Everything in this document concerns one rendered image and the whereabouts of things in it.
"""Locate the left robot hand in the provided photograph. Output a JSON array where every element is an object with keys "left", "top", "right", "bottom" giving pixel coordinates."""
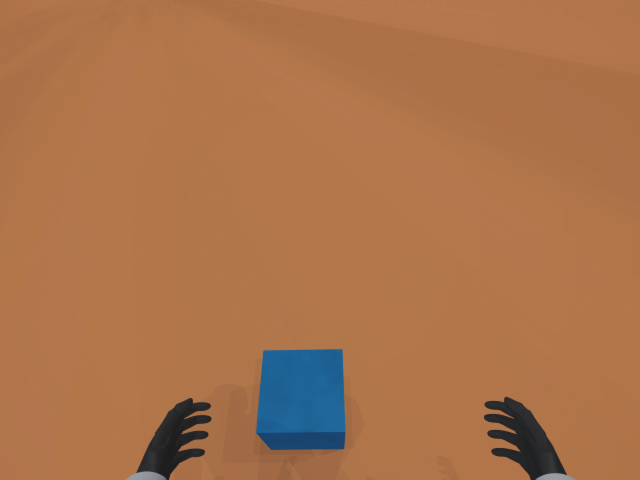
[{"left": 136, "top": 398, "right": 211, "bottom": 480}]

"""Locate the carton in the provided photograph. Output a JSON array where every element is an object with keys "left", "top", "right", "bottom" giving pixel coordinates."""
[{"left": 256, "top": 349, "right": 345, "bottom": 450}]

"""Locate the right robot hand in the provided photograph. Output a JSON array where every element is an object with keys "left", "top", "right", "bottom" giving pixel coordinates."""
[{"left": 484, "top": 397, "right": 567, "bottom": 480}]

